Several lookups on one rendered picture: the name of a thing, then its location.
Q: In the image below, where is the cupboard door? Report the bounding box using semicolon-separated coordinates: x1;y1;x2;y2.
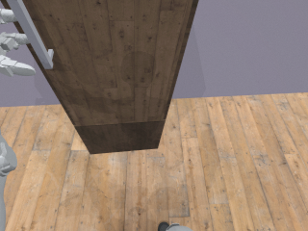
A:
6;0;193;127

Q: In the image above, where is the robot left hand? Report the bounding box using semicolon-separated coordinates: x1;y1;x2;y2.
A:
0;9;36;77

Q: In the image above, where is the robot left upper arm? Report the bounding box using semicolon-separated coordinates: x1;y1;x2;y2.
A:
0;135;17;231

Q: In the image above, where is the handle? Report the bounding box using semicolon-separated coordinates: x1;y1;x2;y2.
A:
7;0;54;69

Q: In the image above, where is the robot right foot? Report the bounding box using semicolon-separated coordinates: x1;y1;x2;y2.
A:
158;221;169;231

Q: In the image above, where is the right robot shin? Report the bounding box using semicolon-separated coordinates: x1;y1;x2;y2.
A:
167;223;180;230

